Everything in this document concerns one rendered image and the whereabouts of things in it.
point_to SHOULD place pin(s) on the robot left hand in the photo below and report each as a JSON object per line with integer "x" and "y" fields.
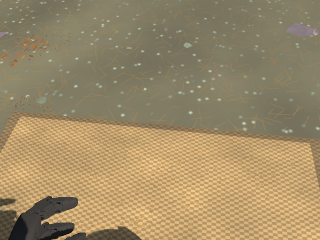
{"x": 28, "y": 225}

